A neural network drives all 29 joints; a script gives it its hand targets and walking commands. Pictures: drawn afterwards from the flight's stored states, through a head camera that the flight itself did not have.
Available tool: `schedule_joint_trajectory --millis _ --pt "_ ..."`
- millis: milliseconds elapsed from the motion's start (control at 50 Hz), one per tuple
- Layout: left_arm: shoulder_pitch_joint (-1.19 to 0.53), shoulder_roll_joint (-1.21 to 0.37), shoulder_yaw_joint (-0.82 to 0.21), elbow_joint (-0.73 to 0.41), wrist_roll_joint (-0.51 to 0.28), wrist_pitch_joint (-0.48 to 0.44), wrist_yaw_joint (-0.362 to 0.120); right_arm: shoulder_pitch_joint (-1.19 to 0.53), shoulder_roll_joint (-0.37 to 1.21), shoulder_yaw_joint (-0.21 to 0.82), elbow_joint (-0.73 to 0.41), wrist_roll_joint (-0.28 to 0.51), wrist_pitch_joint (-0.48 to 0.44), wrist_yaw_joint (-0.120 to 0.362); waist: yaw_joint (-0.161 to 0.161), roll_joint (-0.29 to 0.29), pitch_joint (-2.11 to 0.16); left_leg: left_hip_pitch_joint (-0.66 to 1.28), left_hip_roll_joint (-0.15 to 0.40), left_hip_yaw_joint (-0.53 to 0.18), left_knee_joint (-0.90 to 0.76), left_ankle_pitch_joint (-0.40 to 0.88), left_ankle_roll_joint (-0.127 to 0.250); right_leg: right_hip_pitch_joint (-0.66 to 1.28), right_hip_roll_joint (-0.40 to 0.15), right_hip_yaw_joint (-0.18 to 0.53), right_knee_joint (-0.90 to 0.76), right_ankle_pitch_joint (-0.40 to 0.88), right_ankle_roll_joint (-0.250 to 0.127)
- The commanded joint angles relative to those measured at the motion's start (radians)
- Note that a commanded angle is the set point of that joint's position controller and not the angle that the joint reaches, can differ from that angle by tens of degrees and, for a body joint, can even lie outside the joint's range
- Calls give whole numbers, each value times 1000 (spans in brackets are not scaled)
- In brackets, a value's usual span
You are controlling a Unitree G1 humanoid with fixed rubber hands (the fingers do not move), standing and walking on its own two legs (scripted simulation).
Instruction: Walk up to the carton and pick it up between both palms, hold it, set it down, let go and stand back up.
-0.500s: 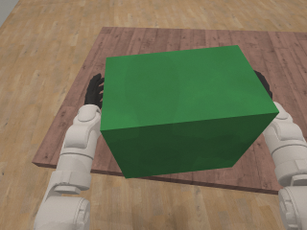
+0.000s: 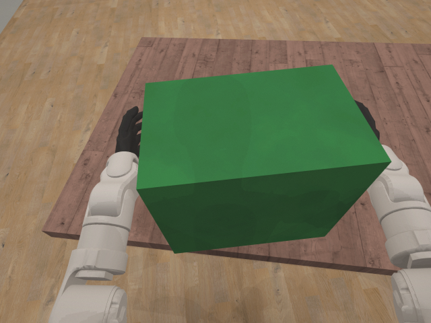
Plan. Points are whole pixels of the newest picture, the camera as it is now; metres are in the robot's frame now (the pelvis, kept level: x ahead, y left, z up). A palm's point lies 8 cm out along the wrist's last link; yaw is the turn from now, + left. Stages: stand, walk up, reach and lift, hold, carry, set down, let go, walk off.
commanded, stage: reach and lift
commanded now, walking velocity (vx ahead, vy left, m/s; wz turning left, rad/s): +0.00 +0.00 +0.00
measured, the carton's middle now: (245, 168) +0.39 -0.01 +0.06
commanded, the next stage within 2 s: none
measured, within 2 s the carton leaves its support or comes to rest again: leaves its support in 1.42 s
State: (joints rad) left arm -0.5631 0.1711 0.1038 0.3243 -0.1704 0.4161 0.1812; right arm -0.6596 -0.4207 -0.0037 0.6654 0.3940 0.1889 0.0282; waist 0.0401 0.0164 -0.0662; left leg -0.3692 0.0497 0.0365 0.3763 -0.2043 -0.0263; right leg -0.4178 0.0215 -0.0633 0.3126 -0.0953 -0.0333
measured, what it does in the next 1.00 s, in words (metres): stands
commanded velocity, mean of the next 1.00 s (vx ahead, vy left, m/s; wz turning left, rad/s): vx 0.00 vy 0.00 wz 0.00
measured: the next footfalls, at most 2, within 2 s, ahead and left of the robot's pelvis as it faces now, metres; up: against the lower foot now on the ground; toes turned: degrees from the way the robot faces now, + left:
none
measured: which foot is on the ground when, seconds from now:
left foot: down 0.00-1.00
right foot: down 0.00-1.00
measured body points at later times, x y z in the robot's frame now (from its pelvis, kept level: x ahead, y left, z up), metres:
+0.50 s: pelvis +0.01 +0.01 +0.00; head +0.09 +0.00 +0.45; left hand +0.40 +0.20 +0.10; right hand +0.43 -0.22 +0.09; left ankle -0.03 +0.13 -0.74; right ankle +0.02 -0.10 -0.74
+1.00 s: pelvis +0.02 +0.01 +0.00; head +0.09 +0.00 +0.45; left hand +0.40 +0.20 +0.10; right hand +0.42 -0.22 +0.09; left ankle -0.03 +0.13 -0.74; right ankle +0.02 -0.10 -0.74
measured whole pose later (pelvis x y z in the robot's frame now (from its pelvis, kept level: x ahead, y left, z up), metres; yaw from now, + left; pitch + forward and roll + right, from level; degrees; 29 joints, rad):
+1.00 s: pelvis +0.02 +0.01 +0.00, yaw +0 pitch +11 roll -1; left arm -0.38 0.08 0.17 0.01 -0.10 0.52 0.14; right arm -0.48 -0.42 0.00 0.36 0.41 0.25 0.02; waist 0.00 0.03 -0.04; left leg -0.30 0.04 0.05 0.33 -0.22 -0.02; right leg -0.35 0.02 -0.05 0.28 -0.11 -0.02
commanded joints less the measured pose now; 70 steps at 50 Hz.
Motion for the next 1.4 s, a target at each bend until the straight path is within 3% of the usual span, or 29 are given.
schedule_joint_trajectory --millis 0,200,280,480,620,1040,1160,1340,1360,1380 --pt "-382 -8 -83 -276 -24 -30 -51 -451 -111 -18 -252 7 -44 -1 -22 -58 -611 183 -50 -38 13 356 4 400 5 85 43 399 37" --pt "-315 -48 -82 -359 -10 -2 -67 -388 -88 -9 -315 14 -25 0 -27 -46 -596 209 -49 -42 6 391 0 415 2 86 38 446 33" --pt "-286 -45 -68 -367 -5 7 -79 -370 -87 -7 -350 12 -19 1 -25 -70 -587 190 -51 -41 -2 383 8 443 -2 89 46 484 40" --pt "-223 -94 -75 -449 13 38 -90 -307 -58 2 -406 17 -1 7 -31 -45 -553 223 -48 -46 2 431 0 429 -1 84 39 505 28" --pt "-167 -113 -79 -500 22 45 -101 -251 -41 15 -454 16 2 5 -38 -46 -558 222 -50 -51 8 482 -3 467 -3 89 53 599 28" --pt "-127 -137 -96 -561 20 73 -108 -213 -16 46 -553 26 32 -5 -29 -40 -535 210 -49 -51 -12 456 -2 466 -5 91 46 561 19" --pt "-154 -88 -59 -562 9 96 -100 -239 -44 39 -574 38 52 -28 -22 -70 -527 180 -50 -39 -30 391 12 491 -11 99 47 538 31" --pt "-219 -40 -47 -635 -32 128 -77 -293 -69 4 -632 55 86 -53 -27 -56 -596 211 -42 -34 -12 425 2 465 -6 96 48 506 26" --pt "-394 -51 -208 -853 -90 147 -56 -644 79 73 -767 29 18 -30 7 -14 -1039 288 -48 -81 109 657 -54 432 63 27 98 642 27" --pt "-355 -124 -313 -846 -134 165 -56 -544 118 131 -790 38 36 -6 -39 1 -961 341 -47 -65 139 744 -86 361 83 32 63 671 -5"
